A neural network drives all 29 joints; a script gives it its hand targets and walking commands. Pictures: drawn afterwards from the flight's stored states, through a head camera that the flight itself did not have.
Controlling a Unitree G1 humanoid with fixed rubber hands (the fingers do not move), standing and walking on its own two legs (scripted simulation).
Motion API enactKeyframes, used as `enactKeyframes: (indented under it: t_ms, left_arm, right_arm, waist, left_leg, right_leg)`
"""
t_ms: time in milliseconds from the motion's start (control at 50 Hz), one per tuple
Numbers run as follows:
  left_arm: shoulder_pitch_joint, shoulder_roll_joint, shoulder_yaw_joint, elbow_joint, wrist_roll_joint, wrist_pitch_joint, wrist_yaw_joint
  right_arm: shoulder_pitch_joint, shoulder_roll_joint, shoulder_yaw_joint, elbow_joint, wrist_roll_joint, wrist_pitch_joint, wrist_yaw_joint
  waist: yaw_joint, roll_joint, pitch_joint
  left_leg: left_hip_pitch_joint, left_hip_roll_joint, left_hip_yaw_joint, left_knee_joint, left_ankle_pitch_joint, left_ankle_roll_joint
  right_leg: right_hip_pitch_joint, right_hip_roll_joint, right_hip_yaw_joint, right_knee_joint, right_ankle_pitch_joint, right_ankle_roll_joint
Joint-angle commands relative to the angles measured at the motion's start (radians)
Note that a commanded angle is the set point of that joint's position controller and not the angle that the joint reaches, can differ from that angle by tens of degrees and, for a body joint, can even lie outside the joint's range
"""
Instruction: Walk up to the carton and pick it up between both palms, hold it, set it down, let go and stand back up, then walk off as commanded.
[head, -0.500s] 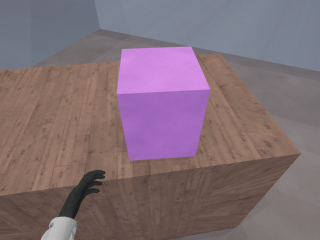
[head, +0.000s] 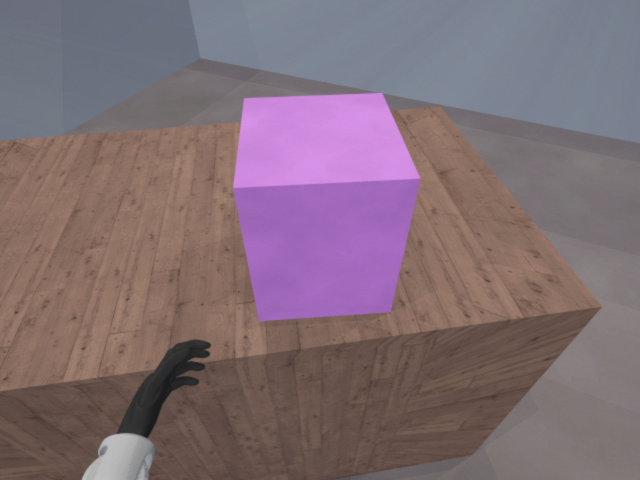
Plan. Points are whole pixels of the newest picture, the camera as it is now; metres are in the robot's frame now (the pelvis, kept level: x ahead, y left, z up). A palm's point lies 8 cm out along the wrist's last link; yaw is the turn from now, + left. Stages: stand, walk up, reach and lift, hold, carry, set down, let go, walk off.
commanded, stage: stand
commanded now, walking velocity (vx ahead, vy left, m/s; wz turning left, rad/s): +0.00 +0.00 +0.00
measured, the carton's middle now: (319, 208) +0.48 +0.03 +0.10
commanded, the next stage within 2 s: walk off in 0.58 s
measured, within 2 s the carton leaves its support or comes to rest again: neither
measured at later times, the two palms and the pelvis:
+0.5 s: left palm (147, 412) +0.21 +0.22 +0.03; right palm out of the picture +0.11 -0.28 -0.08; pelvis +0.00 +0.00 +0.00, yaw +0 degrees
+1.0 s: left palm (126, 433) +0.19 +0.24 +0.01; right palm out of the picture +0.08 -0.27 -0.07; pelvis -0.03 +0.03 +0.00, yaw +0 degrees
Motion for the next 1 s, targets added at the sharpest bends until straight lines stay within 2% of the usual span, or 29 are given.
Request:
enactKeyframes:
  t_ms: [0, 160, 200, 240, 300, 320, 340, 420, 460, 500, 580, 640, 660, 740, 760, 780, 800, 820, 860, 900, 920, 960, 980]
  left_arm:
    - [-0.05, 0.253, 0.132, 0.175, 0.017, 0.128, 0.047]
    - [-0.052, 0.258, 0.134, 0.181, 0.017, 0.125, 0.048]
    - [-0.049, 0.251, 0.131, 0.181, 0.014, 0.124, 0.048]
    - [-0.053, 0.266, 0.136, 0.182, 0.018, 0.124, 0.05]
    - [-0.048, 0.251, 0.132, 0.187, 0.017, 0.123, 0.049]
    - [-0.062, 0.251, 0.131, 0.184, 0.015, 0.126, 0.048]
    - [-0.053, 0.254, 0.136, 0.188, 0.017, 0.122, 0.048]
    - [-0.063, 0.249, 0.132, 0.188, 0.015, 0.122, 0.049]
    - [-0.062, 0.257, 0.133, 0.189, 0.017, 0.125, 0.049]
    - [-0.059, 0.247, 0.132, 0.19, 0.014, 0.122, 0.046]
    - [-0.068, 0.248, 0.131, 0.191, 0.015, 0.125, 0.048]
    - [-0.059, 0.256, 0.132, 0.197, 0.016, 0.121, 0.047]
    - [-0.063, 0.258, 0.133, 0.196, 0.015, 0.123, 0.047]
    - [-0.066, 0.251, 0.135, 0.203, 0.016, 0.123, 0.043]
    - [0.015, 0.325, 0.177, 0.288, 0.015, 0.164, 0.037]
    - [0.072, 0.347, 0.185, 0.277, 0.016, 0.165, 0.043]
    - [0.107, 0.359, 0.189, 0.273, 0.018, 0.167, 0.049]
    - [0.114, 0.362, 0.19, 0.262, 0.022, 0.168, 0.053]
    - [0.09, 0.34, 0.189, 0.249, 0.027, 0.178, 0.055]
    - [0.057, 0.328, 0.186, 0.237, 0.028, 0.185, 0.054]
    - [0.034, 0.321, 0.183, 0.222, 0.028, 0.192, 0.055]
    - [0.007, 0.32, 0.183, 0.208, 0.03, 0.201, 0.053]
    - [0.002, 0.32, 0.185, 0.206, 0.028, 0.204, 0.052]
  right_arm:
    - [-0.121, -0.169, -0.131, -0.058, 0.021, -0.045, -0.025]
    - [-0.127, -0.156, -0.126, -0.058, 0.023, -0.044, -0.027]
    - [-0.12, -0.16, -0.127, -0.058, 0.02, -0.046, -0.03]
    - [-0.118, -0.153, -0.124, -0.055, 0.026, -0.042, -0.027]
    - [-0.124, -0.164, -0.127, -0.058, 0.024, -0.045, -0.029]
    - [-0.127, -0.165, -0.127, -0.058, 0.022, -0.048, -0.03]
    - [-0.123, -0.16, -0.128, -0.054, 0.024, -0.045, -0.03]
    - [-0.123, -0.167, -0.127, -0.052, 0.023, -0.048, -0.028]
    - [-0.12, -0.15, -0.121, -0.056, 0.026, -0.049, -0.028]
    - [-0.131, -0.162, -0.125, -0.054, 0.026, -0.048, -0.029]
    - [-0.127, -0.172, -0.129, -0.054, 0.024, -0.048, -0.031]
    - [-0.124, -0.159, -0.124, -0.047, 0.024, -0.047, -0.031]
    - [-0.122, -0.16, -0.127, -0.051, 0.022, -0.046, -0.031]
    - [-0.133, -0.161, -0.123, -0.05, 0.026, -0.049, -0.03]
    - [-0.091, -0.22, -0.143, -0.056, 0.007, -0.024, -0.055]
    - [-0.096, -0.2, -0.139, -0.074, 0.016, -0.021, -0.061]
    - [-0.098, -0.2, -0.144, -0.089, 0.024, -0.011, -0.065]
    - [-0.105, -0.195, -0.148, -0.103, 0.025, -0.001, -0.066]
    - [-0.104, -0.2, -0.15, -0.1, 0.031, 0.006, -0.067]
    - [-0.097, -0.21, -0.15, -0.106, 0.036, 0.01, -0.069]
    - [-0.085, -0.209, -0.15, -0.108, 0.032, 0.014, -0.066]
    - [-0.071, -0.207, -0.152, -0.103, 0.031, 0.018, -0.066]
    - [-0.07, -0.21, -0.156, -0.1, 0.026, 0.018, -0.064]
  waist:
    - [-0.032, -0.183, 0.027]
    - [-0.024, -0.183, 0.01]
    - [-0.031, -0.169, 0.013]
    - [-0.027, -0.186, 0.041]
    - [-0.025, -0.182, 0.018]
    - [-0.033, -0.176, 0.031]
    - [-0.026, -0.194, 0.038]
    - [-0.027, -0.169, 0.031]
    - [-0.031, -0.185, 0.032]
    - [-0.022, -0.192, 0.037]
    - [-0.033, -0.178, 0.032]
    - [-0.02, -0.182, 0.044]
    - [-0.029, -0.176, 0.031]
    - [-0.022, -0.178, 0.029]
    - [0.013, -0.109, 0.154]
    - [0.031, -0.145, 0.133]
    - [0.038, -0.233, 0.138]
    - [0.035, -0.247, 0.133]
    - [0.035, -0.233, 0.125]
    - [0.028, -0.248, 0.136]
    - [0.031, -0.234, 0.133]
    - [0.026, -0.231, 0.145]
    - [0.021, -0.204, 0.153]
  left_leg:
    - [0.059, 0.056, -0.131, -0.128, 0.113, 0.054]
    - [0.057, 0.062, -0.136, -0.113, 0.178, 0.057]
    - [0.047, 0.061, -0.135, -0.12, 0.152, 0.056]
    - [0.042, 0.057, -0.132, -0.124, 0.15, 0.051]
    - [0.047, 0.061, -0.137, -0.116, 0.163, 0.054]
    - [0.045, 0.058, -0.129, -0.127, 0.147, 0.048]
    - [0.038, 0.059, -0.137, -0.12, 0.15, 0.05]
    - [0.046, 0.06, -0.135, -0.126, 0.15, 0.053]
    - [0.033, 0.059, -0.137, -0.117, 0.15, 0.054]
    - [0.037, 0.06, -0.136, -0.12, 0.163, 0.052]
    - [0.049, 0.06, -0.134, -0.125, 0.133, 0.047]
    - [0.038, 0.057, -0.142, -0.126, 0.143, 0.049]
    - [0.05, 0.059, -0.133, -0.131, 0.139, 0.049]
    - [0.047, 0.062, -0.135, -0.137, 0.135, 0.048]
    - [-0.08, 0.043, -0.096, 0.058, 0.396, 0.044]
    - [-0.142, 0.002, -0.066, 0.17, 0.299, 0.033]
    - [-0.234, -0.049, -0.055, 0.278, -0.014, 0.034]
    - [-0.243, -0.069, -0.089, 0.36, -0.181, 0.035]
    - [-0.237, -0.08, -0.156, 0.428, -0.192, 0.043]
    - [-0.238, -0.08, -0.191, 0.453, -0.176, 0.048]
    - [-0.218, -0.081, -0.198, 0.468, -0.183, 0.039]
    - [-0.213, -0.073, -0.196, 0.414, -0.175, 0.022]
    - [-0.196, -0.078, -0.189, 0.385, -0.164, 0.015]
  right_leg:
    - [-0.102, -0.076, 0.068, -0.289, 0.082, -0.041]
    - [-0.07, -0.079, 0.067, -0.27, 0.168, -0.037]
    - [-0.065, -0.081, 0.075, -0.28, 0.154, -0.043]
    - [-0.089, -0.081, 0.076, -0.287, 0.139, -0.037]
    - [-0.07, -0.084, 0.073, -0.286, 0.149, -0.036]
    - [-0.084, -0.087, 0.079, -0.295, 0.13, -0.039]
    - [-0.074, -0.087, 0.082, -0.293, 0.151, -0.033]
    - [-0.076, -0.087, 0.078, -0.292, 0.14, -0.037]
    - [-0.068, -0.083, 0.077, -0.286, 0.151, -0.037]
    - [-0.065, -0.088, 0.08, -0.295, 0.171, -0.03]
    - [-0.082, -0.09, 0.079, -0.304, 0.124, -0.039]
    - [-0.075, -0.084, 0.081, -0.297, 0.142, -0.031]
    - [-0.076, -0.087, 0.074, -0.294, 0.131, -0.035]
    - [-0.065, -0.084, 0.068, -0.294, 0.132, -0.036]
    - [-0.063, -0.145, 0.168, -0.271, 0.599, -0.083]
    - [0.019, -0.195, 0.206, -0.251, 0.855, -0.115]
    - [0.087, -0.241, 0.249, -0.252, 1.051, -0.152]
    - [0.082, -0.263, 0.267, -0.255, 1.091, -0.176]
    - [0.056, -0.254, 0.242, -0.257, 1.004, -0.196]
    - [0.014, -0.242, 0.21, -0.259, 0.891, -0.199]
    - [-0.012, -0.248, 0.201, -0.265, 0.854, -0.217]
    - [-0.029, -0.253, 0.19, -0.286, 0.752, -0.218]
    - [-0.049, -0.258, 0.191, -0.3, 0.69, -0.213]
